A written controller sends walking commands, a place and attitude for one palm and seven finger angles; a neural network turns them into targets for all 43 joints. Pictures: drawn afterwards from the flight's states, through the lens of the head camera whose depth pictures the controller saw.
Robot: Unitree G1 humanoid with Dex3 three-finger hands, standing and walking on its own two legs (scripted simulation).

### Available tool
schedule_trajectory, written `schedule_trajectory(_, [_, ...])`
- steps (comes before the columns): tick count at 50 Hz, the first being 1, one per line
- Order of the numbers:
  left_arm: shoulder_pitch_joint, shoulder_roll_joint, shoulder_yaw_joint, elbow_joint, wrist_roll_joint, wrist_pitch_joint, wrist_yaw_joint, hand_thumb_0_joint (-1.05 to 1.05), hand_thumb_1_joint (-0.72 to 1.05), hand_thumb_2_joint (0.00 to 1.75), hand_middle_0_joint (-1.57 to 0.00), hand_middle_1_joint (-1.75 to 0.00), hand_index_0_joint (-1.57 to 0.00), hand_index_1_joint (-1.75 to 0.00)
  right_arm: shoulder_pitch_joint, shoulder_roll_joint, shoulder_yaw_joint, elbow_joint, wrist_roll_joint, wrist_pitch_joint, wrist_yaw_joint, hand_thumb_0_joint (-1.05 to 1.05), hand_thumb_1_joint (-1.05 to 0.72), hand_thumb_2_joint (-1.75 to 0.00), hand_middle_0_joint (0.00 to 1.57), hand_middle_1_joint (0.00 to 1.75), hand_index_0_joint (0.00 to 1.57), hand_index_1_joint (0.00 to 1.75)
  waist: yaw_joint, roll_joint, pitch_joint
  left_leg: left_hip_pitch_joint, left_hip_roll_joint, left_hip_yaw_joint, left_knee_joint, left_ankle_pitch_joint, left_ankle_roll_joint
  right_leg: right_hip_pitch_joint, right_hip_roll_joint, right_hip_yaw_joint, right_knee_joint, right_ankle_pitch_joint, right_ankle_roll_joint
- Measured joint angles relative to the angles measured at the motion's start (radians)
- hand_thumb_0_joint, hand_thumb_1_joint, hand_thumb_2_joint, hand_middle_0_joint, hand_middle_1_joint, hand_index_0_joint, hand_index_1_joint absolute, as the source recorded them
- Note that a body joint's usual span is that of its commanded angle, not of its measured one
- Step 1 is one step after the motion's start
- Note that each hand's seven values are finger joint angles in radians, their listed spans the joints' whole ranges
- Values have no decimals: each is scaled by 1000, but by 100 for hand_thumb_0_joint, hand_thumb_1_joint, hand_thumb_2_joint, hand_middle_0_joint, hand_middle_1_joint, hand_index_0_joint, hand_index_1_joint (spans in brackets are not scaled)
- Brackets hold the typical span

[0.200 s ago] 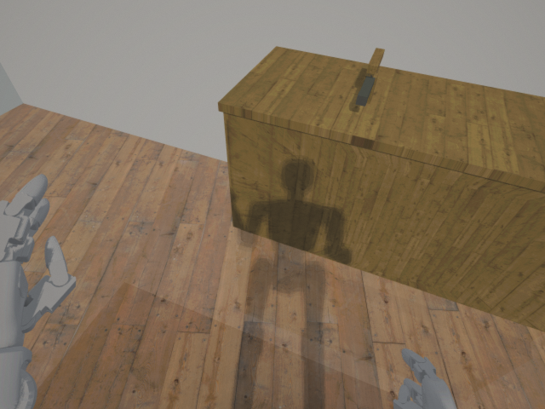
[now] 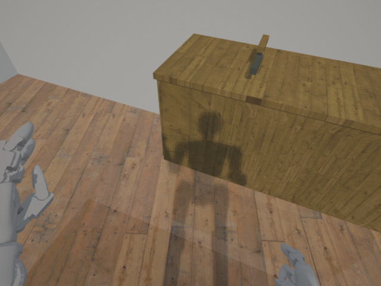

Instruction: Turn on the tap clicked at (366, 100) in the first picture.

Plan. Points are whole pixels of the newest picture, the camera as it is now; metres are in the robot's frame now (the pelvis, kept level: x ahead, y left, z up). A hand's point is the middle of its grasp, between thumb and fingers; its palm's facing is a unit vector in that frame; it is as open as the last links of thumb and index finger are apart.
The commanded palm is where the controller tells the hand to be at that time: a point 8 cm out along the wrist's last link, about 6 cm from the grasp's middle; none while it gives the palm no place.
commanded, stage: stand and wait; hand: left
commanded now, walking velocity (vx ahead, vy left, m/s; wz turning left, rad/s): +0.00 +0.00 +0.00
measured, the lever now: (253, 70) +0.91 -0.19 +0.02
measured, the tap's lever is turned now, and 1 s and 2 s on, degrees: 0 0 0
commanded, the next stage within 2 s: look at it before walking up in 0.06 s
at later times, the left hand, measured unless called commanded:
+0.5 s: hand (46, 196) +0.21 +0.25 +0.16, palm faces +0.43 -0.83 -0.36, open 7.4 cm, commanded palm +0.16 +0.29 +0.18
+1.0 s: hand (71, 152) +0.29 +0.24 +0.17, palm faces +0.40 -0.83 -0.39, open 7.4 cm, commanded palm +0.24 +0.28 +0.18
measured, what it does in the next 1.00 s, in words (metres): lifts its right foot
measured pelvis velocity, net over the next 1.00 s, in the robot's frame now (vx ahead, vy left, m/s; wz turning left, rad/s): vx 0.08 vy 0.00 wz -0.02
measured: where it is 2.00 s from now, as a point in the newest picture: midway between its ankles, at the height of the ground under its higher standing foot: outside the picture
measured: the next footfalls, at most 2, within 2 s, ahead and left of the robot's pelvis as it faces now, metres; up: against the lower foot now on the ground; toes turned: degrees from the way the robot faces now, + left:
right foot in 1.18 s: +0.20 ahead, -0.10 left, +0.00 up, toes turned -13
left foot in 1.74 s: +0.13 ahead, +0.07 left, +0.00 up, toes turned -21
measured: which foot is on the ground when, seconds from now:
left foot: down 0.00-1.00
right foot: down 0.00-0.88, up 0.90-1.00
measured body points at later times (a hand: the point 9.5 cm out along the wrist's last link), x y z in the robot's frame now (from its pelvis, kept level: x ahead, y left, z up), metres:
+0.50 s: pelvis +0.01 +0.00 +0.00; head -0.01 +0.01 +0.44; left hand +0.18 +0.29 +0.18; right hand +0.16 -0.23 -0.08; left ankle +0.03 +0.11 -0.74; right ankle +0.04 -0.13 -0.74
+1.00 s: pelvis +0.08 +0.00 -0.01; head +0.09 +0.01 +0.44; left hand +0.27 +0.28 +0.19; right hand +0.25 -0.21 -0.08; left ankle +0.03 +0.10 -0.74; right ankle +0.07 -0.10 -0.69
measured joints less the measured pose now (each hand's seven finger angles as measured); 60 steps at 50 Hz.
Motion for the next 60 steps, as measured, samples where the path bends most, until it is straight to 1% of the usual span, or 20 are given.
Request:
schedule_trajectory(19, [10, 6, 2, 2, -4, 7, 2, 2, 89, 90, -21, -30, -21, -31, 6, -5, -6, 4, 0, 6, 0, 2, -90, -90, 21, 30, 20, 29, -9, -3, 2, -4, 1, -1, 7, -3, 1, -2, 1, -1, 4, -1, 0])
schedule_trajectory(22, [14, 9, 0, -6, -2, 10, 6, 2, 89, 90, -21, -30, -21, -31, 16, -7, -10, 2, -2, 8, -1, 2, -90, -90, 21, 30, 20, 29, -16, -4, -8, -20, -6, -9, 37, -21, 7, -16, -6, -10, 38, -28, -1])
schedule_trajectory(25, [22, 7, 3, -17, 3, 14, 13, 2, 89, 90, -21, -30, -21, -31, 31, -11, -13, 5, -4, 13, -6, 2, -90, -90, 21, 30, 20, 29, -22, -1, -21, -38, -12, -20, 73, -57, 17, -31, -12, -23, 83, -94, -5])
schedule_trajectory(27, [25, 11, 12, -28, 5, 16, 18, 2, 89, 90, -22, -30, -21, -31, 40, -11, -14, 8, -5, 13, -9, 2, -90, -90, 21, 30, 20, 29, -26, -1, -24, -45, -17, -27, 94, -58, 19, -35, -17, -32, 107, -110, -6])
schedule_trajectory(32, [17, 16, 37, -23, 9, 7, 25, 1, 89, 90, -21, -30, -21, -31, 54, -1, -11, 27, -4, 13, -11, 2, -90, -90, 21, 30, 20, 29, -23, -8, -28, -50, -30, -38, 153, -110, 16, -39, -31, -43, 171, -139, -3])
schedule_trajectory(35, [3, 7, 38, -7, 12, 3, 26, 1, 89, 90, -21, -30, -21, -31, 56, 7, -8, 38, -4, 12, -8, 2, -90, -90, 21, 30, 20, 29, -21, 2, -27, -51, -26, -53, 179, -139, 12, -30, -26, -57, 185, -164, 2])
schedule_trajectory(37, [-7, 3, 33, -6, 14, 1, 24, 2, 89, 90, -21, -30, -21, -31, 54, 11, -5, 43, -3, 11, -2, 2, -90, -90, 21, 30, 20, 29, -19, 7, -24, -53, -22, -63, 195, -155, 6, -23, -22, -67, 190, -179, -3])
schedule_trajectory(38, [-10, 2, 29, -10, 13, -2, 22, 2, 89, 90, -21, -30, -21, -31, 51, 11, -4, 45, -2, 10, 2, 2, -90, -90, 21, 30, 20, 29, -18, 6, -20, -56, -22, -59, 207, -161, 5, -23, -23, -70, 196, -188, -6])
schedule_trajectory(41, [-17, 2, 16, -31, 13, -18, 18, 2, 89, 90, -21, -30, -21, -31, 35, 3, -3, 46, -3, 13, 10, 2, -90, -90, 21, 30, 20, 30, -19, -6, 0, -52, -9, 2, 223, -172, -1, -11, -35, -74, 213, -214, -8])
schedule_trajectory(43, [-6, 11, 26, -46, 10, -24, 16, 1, 89, 90, -21, -30, -21, -31, 14, 6, 1, 46, -5, 24, 10, 2, -90, -90, 21, 30, 20, 30, -12, -34, 9, -12, -17, 41, 170, -185, 19, -13, -49, -52, 228, -225, -2])
schedule_trajectory(44, [2, 15, 36, -52, 3, -23, 16, 1, 89, 90, -21, -30, -21, -31, 0, 10, 3, 40, -5, 31, 9, 2, -90, -90, 21, 30, 20, 30, -7, -44, 17, 5, -19, 60, 150, -173, 26, -29, -53, -38, 258, -200, -2])
schedule_trajectory(45, [10, 20, 46, -56, -4, -22, 18, 2, 89, 90, -21, -30, -21, -31, -13, 15, 2, 28, -8, 33, 9, 2, -90, -90, 21, 30, 20, 30, -5, -46, 25, 21, -14, 75, 135, -166, 26, -53, -48, -31, 319, -201, -4])
schedule_trajectory(47, [11, 32, 53, -59, -8, -18, 15, 2, 89, 90, -21, -30, -21, -31, -27, 27, -4, 4, -16, 25, 18, 2, -90, -90, 21, 30, 20, 29, -3, -34, 40, 53, 6, 91, 105, -160, 21, -105, -24, -37, 447, -270, -6])
schedule_trajectory(49, [3, 38, 50, -64, -9, -11, 8, 2, 89, 90, -21, -30, -21, -31, -34, 36, -4, -16, -16, 18, 34, 2, -90, -90, 21, 30, 20, 29, 2, -17, 49, 84, 30, 104, 73, -154, 14, -147, -6, -64, 490, -274, -3])
schedule_trajectory(51, [-1, 40, 47, -71, -10, -3, -1, 2, 89, 90, -21, -30, -21, -31, -39, 40, 1, -35, -14, 15, 47, 1, -90, -90, 21, 30, 20, 29, 7, -4, 57, 114, 52, 124, 46, -149, 4, -175, 1, -95, 459, -231, 2])
schedule_trajectory(54, [1, 42, 48, -75, -11, 10, -14, 2, 89, 90, -21, -30, -21, -31, -42, 42, 9, -62, -12, 16, 55, 1, -90, -90, 21, 30, 20, 30, 9, 12, 70, 146, 77, 160, 37, -160, -15, -187, 6, -134, 362, -155, 9])
schedule_trajectory(56, [0, 50, 51, -69, -14, 20, -22, 2, 89, 90, -21, -30, -21, -31, -40, 41, 11, -76, -10, 19, 55, 1, -90, -90, 21, 30, 20, 30, 7, 23, 78, 152, 94, 177, 65, -184, -29, -170, 14, -152, 290, -116, 11])
schedule_trajectory(58, [-6, 67, 57, -66, -16, 32, -27, 1, 89, 90, -21, -30, -21, -31, -32, 37, 10, -89, -6, 21, 54, 1, -90, -90, 21, 30, 20, 30, 1, 32, 83, 138, 113, 182, 137, -230, -46, -128, 21, -163, 205, -60, 7])
schedule_trajectory(59, [-15, 75, 60, -66, -14, 34, -29, 1, 89, 90, -21, -30, -21, -31, -30, 32, 7, -92, -3, 21, 54, 1, -90, -90, 21, 30, 20, 30, -2, 37, 87, 112, 128, 179, 204, -257, -51, -113, 29, -168, 183, -35, -28])
schedule_trajectory(60, [-32, 73, 61, -63, -11, 32, -29, 1, 89, 90, -21, -30, -21, -31, -41, 23, 3, -85, -1, 26, 55, 1, -90, -90, 21, 30, 20, 30, -2, 49, 100, 67, 143, 157, 305, -261, -49, -124, 44, -175, 207, -47, -77])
